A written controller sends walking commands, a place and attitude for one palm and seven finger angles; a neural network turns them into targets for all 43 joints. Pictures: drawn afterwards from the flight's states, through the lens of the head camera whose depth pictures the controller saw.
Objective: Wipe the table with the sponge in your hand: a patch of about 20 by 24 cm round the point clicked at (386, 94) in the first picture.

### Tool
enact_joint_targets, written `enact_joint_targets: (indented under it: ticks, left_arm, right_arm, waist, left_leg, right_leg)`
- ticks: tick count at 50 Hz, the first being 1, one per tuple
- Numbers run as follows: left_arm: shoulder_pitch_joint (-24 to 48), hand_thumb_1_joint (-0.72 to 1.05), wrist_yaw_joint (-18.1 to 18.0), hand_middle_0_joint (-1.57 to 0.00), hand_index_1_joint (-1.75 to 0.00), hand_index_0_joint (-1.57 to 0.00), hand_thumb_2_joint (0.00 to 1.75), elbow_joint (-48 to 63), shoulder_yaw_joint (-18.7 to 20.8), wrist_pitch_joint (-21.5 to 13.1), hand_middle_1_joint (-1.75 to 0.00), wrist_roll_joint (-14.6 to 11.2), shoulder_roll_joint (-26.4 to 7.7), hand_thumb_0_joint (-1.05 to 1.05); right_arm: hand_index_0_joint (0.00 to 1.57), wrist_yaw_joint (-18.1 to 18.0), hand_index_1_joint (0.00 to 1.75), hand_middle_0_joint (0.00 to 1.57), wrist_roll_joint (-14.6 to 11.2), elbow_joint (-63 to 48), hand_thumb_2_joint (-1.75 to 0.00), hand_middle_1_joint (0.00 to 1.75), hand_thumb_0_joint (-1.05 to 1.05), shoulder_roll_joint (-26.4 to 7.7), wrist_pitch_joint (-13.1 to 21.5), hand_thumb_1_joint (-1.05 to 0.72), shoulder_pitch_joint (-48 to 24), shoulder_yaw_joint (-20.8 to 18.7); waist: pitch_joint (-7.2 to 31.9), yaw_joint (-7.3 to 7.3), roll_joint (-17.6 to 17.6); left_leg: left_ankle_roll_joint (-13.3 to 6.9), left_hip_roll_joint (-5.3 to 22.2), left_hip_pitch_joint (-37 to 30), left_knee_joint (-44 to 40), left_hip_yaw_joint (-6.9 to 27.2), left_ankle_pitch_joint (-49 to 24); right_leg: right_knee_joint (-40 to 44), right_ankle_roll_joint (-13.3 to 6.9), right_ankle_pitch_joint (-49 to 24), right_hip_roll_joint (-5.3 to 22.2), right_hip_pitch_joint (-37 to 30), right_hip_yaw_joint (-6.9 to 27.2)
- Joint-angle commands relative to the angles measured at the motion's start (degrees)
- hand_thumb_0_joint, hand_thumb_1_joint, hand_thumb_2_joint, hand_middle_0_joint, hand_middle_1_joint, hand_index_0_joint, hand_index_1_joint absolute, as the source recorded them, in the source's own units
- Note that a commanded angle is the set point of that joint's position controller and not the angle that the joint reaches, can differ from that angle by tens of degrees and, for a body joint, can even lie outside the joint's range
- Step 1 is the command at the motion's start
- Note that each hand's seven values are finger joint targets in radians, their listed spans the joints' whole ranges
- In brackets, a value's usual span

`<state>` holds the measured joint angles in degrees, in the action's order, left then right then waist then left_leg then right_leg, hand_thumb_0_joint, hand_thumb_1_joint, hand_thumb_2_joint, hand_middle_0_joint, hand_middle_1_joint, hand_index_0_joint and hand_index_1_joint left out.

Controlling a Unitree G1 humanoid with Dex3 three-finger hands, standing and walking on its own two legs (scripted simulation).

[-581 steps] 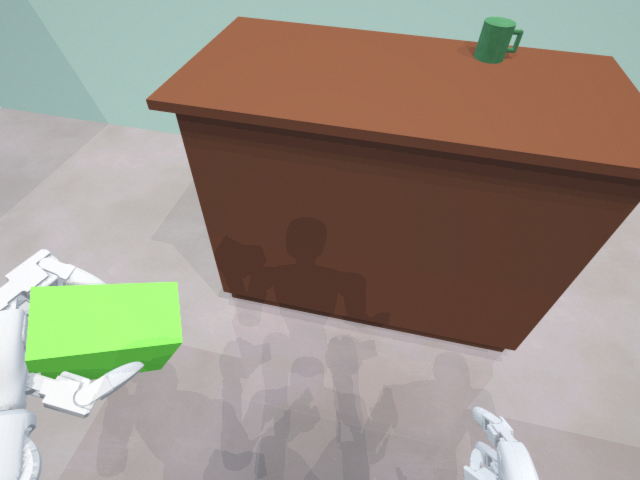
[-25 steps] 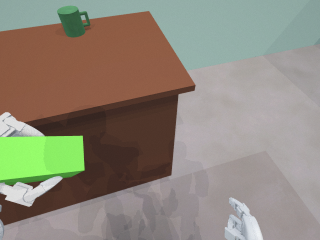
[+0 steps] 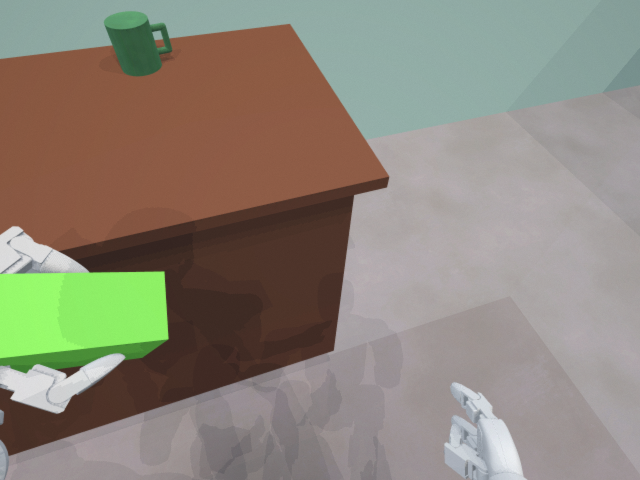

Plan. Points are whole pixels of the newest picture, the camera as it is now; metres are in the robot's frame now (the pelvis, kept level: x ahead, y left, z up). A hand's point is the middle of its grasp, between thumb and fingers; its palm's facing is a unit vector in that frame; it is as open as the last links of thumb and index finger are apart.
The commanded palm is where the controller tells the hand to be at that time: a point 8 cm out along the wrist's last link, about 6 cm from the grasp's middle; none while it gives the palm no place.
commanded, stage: come to a stop and stand still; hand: left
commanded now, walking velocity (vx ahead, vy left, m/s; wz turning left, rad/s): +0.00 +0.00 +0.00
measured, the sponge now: (107, 321) +0.23 +0.21 +0.15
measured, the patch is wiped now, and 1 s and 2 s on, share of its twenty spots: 0.00 0.00 0.00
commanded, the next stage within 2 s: look again from close up in 0.78 s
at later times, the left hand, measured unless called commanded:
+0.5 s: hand (61, 407) +0.15 +0.21 +0.16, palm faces +0.41 -0.81 -0.42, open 10.1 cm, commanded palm +0.10 +0.25 +0.18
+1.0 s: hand out of the picture +0.18 +0.26 +0.20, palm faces +0.51 -0.75 -0.42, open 10.1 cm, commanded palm +0.08 +0.25 +0.18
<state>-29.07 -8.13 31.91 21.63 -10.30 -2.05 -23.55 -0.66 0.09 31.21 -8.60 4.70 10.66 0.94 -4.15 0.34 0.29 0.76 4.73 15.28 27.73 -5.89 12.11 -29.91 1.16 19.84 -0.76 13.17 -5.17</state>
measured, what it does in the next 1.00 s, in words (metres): steps on the spot: right foot, then left foot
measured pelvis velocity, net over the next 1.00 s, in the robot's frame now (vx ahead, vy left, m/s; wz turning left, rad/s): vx -0.07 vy -0.03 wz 0.02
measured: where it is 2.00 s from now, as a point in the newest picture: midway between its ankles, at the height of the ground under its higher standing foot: outside the picture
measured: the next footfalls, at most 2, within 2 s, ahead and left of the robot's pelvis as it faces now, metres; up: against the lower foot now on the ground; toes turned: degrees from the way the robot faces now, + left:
right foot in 0.02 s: +0.03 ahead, -0.10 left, +0.00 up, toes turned -3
left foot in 0.32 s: +0.00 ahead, +0.09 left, +0.00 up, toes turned +0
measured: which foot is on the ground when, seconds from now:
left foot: down 0.00-0.08, up 0.10-0.30, down 0.32-1.00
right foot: up 0.00-0.00, down 0.02-1.00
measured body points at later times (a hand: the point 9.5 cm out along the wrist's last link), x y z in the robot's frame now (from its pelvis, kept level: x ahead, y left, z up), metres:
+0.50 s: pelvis -0.05 -0.03 +0.00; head -0.05 -0.03 +0.45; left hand +0.13 +0.25 +0.18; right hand +0.11 -0.27 -0.09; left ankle -0.04 +0.09 -0.74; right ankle -0.01 -0.10 -0.74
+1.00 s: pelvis -0.07 -0.03 -0.01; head -0.06 -0.03 +0.44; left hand +0.14 +0.29 +0.22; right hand +0.08 -0.25 -0.10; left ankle -0.04 +0.09 -0.74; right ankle -0.01 -0.09 -0.74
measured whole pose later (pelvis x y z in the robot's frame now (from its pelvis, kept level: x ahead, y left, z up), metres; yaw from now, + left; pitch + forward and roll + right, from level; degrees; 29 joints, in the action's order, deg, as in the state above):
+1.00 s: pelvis -0.07 -0.03 -0.01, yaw +1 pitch -1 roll -1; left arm -9.3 -6.7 14.3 25.3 -14.7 -1.7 -28.8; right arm -1.8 0.0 34.6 -12.5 6.5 15.2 2.7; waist -2.2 -1.6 0.1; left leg -0.1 1.0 18.7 34.6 -0.1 16.7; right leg -28.5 -5.2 9.4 -3.2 18.7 -6.9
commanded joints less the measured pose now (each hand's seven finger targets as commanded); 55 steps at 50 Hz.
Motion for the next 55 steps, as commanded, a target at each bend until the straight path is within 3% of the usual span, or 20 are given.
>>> enact_joint_targets:
  ticks: [1, 4, 6, 10, 14, 16, 19, 21, 25, 31, 38, 43, 44, 45, 46, 47, 49, 53, 54, 55]
  left_arm:
    - [1.49, 0.1, -1.12, -1.2, -1.6, -1.2, 1.3, 8.2, 5.87, -2.82, -1.6, -0.52, -7.5, 0.0]
    - [3.16, 0.1, -0.92, -1.2, -1.6, -1.2, 1.3, 7.8, 5.19, -1.52, -1.6, -1.81, -7.53, 0.0]
    - [2.87, 0.1, -1.47, -1.2, -1.6, -1.2, 1.3, 7.97, 5.7, -1.49, -1.6, -1.3, -8.3, 0.0]
    - [5.01, 0.1, -1.88, -1.2, -1.6, -1.2, 1.3, 9.0, 5.77, -2.51, -1.6, -0.72, -8.21, 0.0]
    - [4.19, 0.1, -2.15, -1.2, -1.6, -1.2, 1.3, 9.29, 4.64, -2.85, -1.6, -0.66, -7.06, 0.0]
    - [3.65, 0.1, -2.19, -1.2, -1.6, -1.2, 1.3, 9.11, 4.34, -3.36, -1.6, -0.5, -7.23, 0.0]
    - [6.27, 0.1, -1.82, -1.2, -1.6, -1.2, 1.3, 10.49, 3.29, -3.98, -1.6, -0.1, -6.85, 0.0]
    - [6.89, 0.1, -1.75, -1.2, -1.6, -1.2, 1.3, 7.7, 2.55, -4.12, -1.6, 0.45, -6.17, 0.0]
    - [6.42, 0.1, -1.51, -1.2, -1.6, -1.2, 1.3, 6.52, 2.42, -3.87, -1.6, 0.4, -5.74, 0.0]
    - [7.1, 0.1, -1.81, -1.2, -1.6, -1.2, 1.3, 4.93, 2.63, -2.38, -1.6, -0.03, -6.68, 0.0]
    - [7.4, 0.1, -1.88, -1.2, -1.6, -1.2, 1.3, 6.32, 2.67, -2.4, -1.6, 0.14, -7.25, 0.0]
    - [6.7, 0.1, -1.95, -1.2, -1.6, -1.2, 1.3, 6.25, 2.62, -2.87, -1.6, 0.37, -6.61, 0.0]
    - [64.43, 0.1, -2.74, -1.2, -1.6, -1.2, 1.3, 17.82, 23.73, -9.22, -1.6, 1.09, -49.64, 0.0]
    - [43.44, 0.1, -1.16, -1.2, -1.6, -1.2, 1.3, -7.23, 15.89, -7.26, -1.6, 1.76, -19.9, 0.0]
    - [32.87, 0.1, 0.05, -1.2, -1.6, -1.2, 1.3, -11.34, 13.69, -7.84, -1.6, 0.5, -17.92, 0.0]
    - [25.2, 0.1, 1.04, -1.2, -1.6, -1.2, 1.3, -10.94, 10.9, -8.86, -1.6, 0.14, -15.42, 0.0]
    - [10.91, 0.1, 2.21, -1.2, -1.6, -1.2, 1.3, -9.5, 2.7, -8.81, -1.6, -2.09, -3.77, 0.0]
    - [9.03, 0.1, 1.43, -1.2, -1.6, -1.2, 1.3, 3.39, 2.24, -7.79, -1.6, -1.15, -5.01, 0.0]
    - [11.21, 0.1, 0.91, -1.2, -1.6, -1.2, 1.3, 4.91, 5.44, -7.76, -1.6, -0.95, -8.88, 0.0]
    - [10.37, 0.1, 0.91, -1.2, -1.6, -1.2, 1.3, 4.45, 5.15, -7.88, -1.6, -0.57, -7.41, 0.0]
  right_arm:
    - [0.2, -1.8, 0.3, 0.2, -0.55, -6.49, -0.9, 0.3, 0.0, -8.97, 1.6, -0.9, -2.4, -2.98]
    - [0.2, -1.97, 0.3, 0.2, -1.08, -6.54, -0.9, 0.3, 0.0, -7.67, 1.2, -0.9, -2.27, -2.95]
    - [0.2, -2.43, 0.3, 0.2, -0.67, -5.57, -0.9, 0.3, 0.0, -6.78, 0.93, -0.9, -3.89, -1.95]
    - [0.2, -3.53, 0.3, 0.2, -0.4, -5.08, -0.9, 0.3, 0.0, -6.96, 0.77, -0.9, -5.31, -1.58]
    - [0.2, -3.76, 0.3, 0.2, -0.13, -4.88, -0.9, 0.3, 0.0, -8.16, 0.33, -0.9, -3.06, -2.37]
    - [0.2, -3.78, 0.3, 0.2, -0.2, -5.46, -0.9, 0.3, 0.0, -9.6, 0.32, -0.9, -3.02, -2.98]
    - [0.2, -3.98, 0.3, 0.2, 0.16, -5.67, -0.9, 0.3, 0.0, -9.72, 0.51, -0.9, -4.46, -2.0]
    - [0.2, -3.94, 0.3, 0.2, 0.12, -5.37, -0.9, 0.3, 0.0, -9.51, 1.06, -0.9, -4.01, -1.88]
    - [0.2, -3.48, 0.3, 0.2, -0.03, -5.32, -0.9, 0.3, 0.0, -9.52, 2.03, -0.9, -2.66, -2.27]
    - [0.2, -2.77, 0.3, 0.2, 0.04, -4.75, -0.9, 0.3, 0.0, -8.39, 1.35, -0.9, -2.37, -2.01]
    - [0.2, -3.26, 0.3, 0.2, 0.17, -5.45, -0.9, 0.3, 0.0, -8.97, 0.5, -0.9, -3.39, -1.36]
    - [0.2, -3.29, 0.3, 0.2, 0.02, -5.52, -0.9, 0.3, 0.0, -9.35, 1.27, -0.9, -2.66, -1.6]
    - [0.2, -7.07, 0.3, 0.2, -2.05, -10.84, -0.9, 0.3, 0.0, -11.4, 2.12, -0.9, 3.1, 4.32]
    - [0.2, -4.15, 0.3, 0.2, -2.95, -6.25, -0.9, 0.3, 0.0, -5.27, 5.39, -0.9, -0.79, 0.96]
    - [0.2, -3.03, 0.3, 0.2, -0.3, -4.94, -0.9, 0.3, 0.0, -9.12, 5.94, -0.9, 0.46, -0.89]
    - [0.2, -2.06, 0.3, 0.2, 0.78, -4.52, -0.9, 0.3, 0.0, -10.04, 6.11, -0.9, 3.22, -1.58]
    - [0.2, 0.18, 0.3, 0.2, 0.28, -6.26, -0.9, 0.3, 0.0, -9.83, 6.66, -0.9, 2.2, -1.78]
    - [0.2, 0.7, 0.3, 0.2, -0.27, -5.8, -0.9, 0.3, 0.0, -10.98, 6.62, -0.9, -1.85, -1.6]
    - [0.2, 0.08, 0.3, 0.2, 0.18, -6.13, -0.9, 0.3, 0.0, -11.73, 6.58, -0.9, -3.23, -1.68]
    - [0.2, -0.41, 0.3, 0.2, 0.36, -6.35, -0.9, 0.3, 0.0, -11.06, 6.61, -0.9, -3.58, -1.3]
  waist:
    - [11.25, 0.41, 6.07]
    - [10.52, 0.05, -9.47]
    - [8.53, -0.29, -7.69]
    - [8.91, -0.7, -5.86]
    - [9.92, -0.31, -2.22]
    - [9.6, -1.0, 2.24]
    - [6.66, -0.95, 12.21]
    - [5.48, -1.1, 9.57]
    - [7.3, -0.99, 4.21]
    - [6.68, -0.12, -4.96]
    - [4.07, -0.6, 1.9]
    - [7.21, -0.76, 3.69]
    - [0.98, 4.52, 7.56]
    - [12.81, -1.02, 2.09]
    - [12.02, -2.34, 1.5]
    - [13.34, -2.14, -1.64]
    - [11.54, -3.07, -3.24]
    - [5.55, -1.71, -2.07]
    - [4.17, -2.02, 2.64]
    - [4.54, -1.71, 4.1]
  left_leg:
    - [-1.73, 8.0, 0.03, -1.78, 5.91, -12.31]
    - [1.39, -2.47, 3.14, 11.76, 2.6, 10.42]
    - [0.73, -2.77, 6.62, 19.05, 5.87, 13.19]
    - [0.76, -2.54, 6.14, 14.72, 4.92, 11.6]
    - [0.01, -2.75, -2.2, -1.42, 4.27, 2.65]
    - [-1.67, 2.45, -4.84, -5.83, 8.09, -7.56]
    - [-3.59, 7.34, 2.7, -11.05, 13.99, -4.41]
    - [-3.88, 7.71, 8.67, -11.57, 13.52, 0.82]
    - [-2.27, 3.17, 7.49, -7.73, 9.32, 7.81]
    - [-1.05, -2.24, 0.5, 4.64, 6.39, 7.74]
    - [-2.32, 0.06, 2.76, -5.71, 9.25, 10.69]
    - [-2.4, 1.25, 4.77, -8.06, 10.04, 6.33]
    - [-3.51, -0.63, 16.24, -5.48, 10.41, 12.86]
    - [-3.83, 1.75, 8.64, -0.28, 7.88, 9.14]
    - [-1.93, -3.15, 1.26, 4.26, 6.49, 9.59]
    - [-1.45, -4.69, 1.52, 8.47, 5.46, 10.22]
    - [-1.55, -5.11, 2.46, 7.94, 5.38, 9.28]
    - [-1.4, -3.23, -0.79, -2.09, 7.04, 6.18]
    - [-1.14, -2.91, -0.51, -5.62, 7.75, 7.36]
    - [-1.85, -1.43, 1.23, -8.91, 9.97, 9.53]
  right_leg:
    - [8.62, -0.46, -16.31, 4.08, -9.54, 3.23]
    - [13.2, -6.57, -17.19, 15.06, -2.02, 16.83]
    - [13.95, -9.08, -17.52, 17.46, -1.75, 17.71]
    - [11.7, -9.13, -24.03, 15.78, -5.88, 12.42]
    - [11.03, -6.21, -14.89, 13.04, -5.6, 11.17]
    - [8.84, -2.84, -9.7, 8.29, -4.27, 9.34]
    - [4.42, -0.96, -6.36, 4.13, -5.31, 5.83]
    - [2.66, -0.84, -5.96, 3.69, -8.25, 5.54]
    - [7.65, -1.43, -6.4, 5.16, -7.49, 8.63]
    - [19.77, -4.85, 10.66, 13.23, 2.96, 17.7]
    - [16.75, -2.4, 11.08, 7.83, 1.01, 11.91]
    - [12.24, -1.76, -1.5, 5.52, -6.72, 9.42]
    - [6.2, 0.5, 1.15, 1.61, -5.6, 7.56]
    - [5.45, -0.85, 9.42, 6.29, 0.61, 6.33]
    - [11.95, -3.08, 5.57, 6.48, 3.59, 12.38]
    - [14.15, -4.24, 3.83, 10.28, 1.87, 17.42]
    - [16.29, -4.8, 7.17, 12.32, 0.21, 18.37]
    - [15.26, -3.47, 5.77, 7.28, 3.63, 12.36]
    - [14.36, -3.08, 6.81, 5.09, 4.31, 11.03]
    - [12.35, -2.57, 4.99, 3.49, 2.16, 9.04]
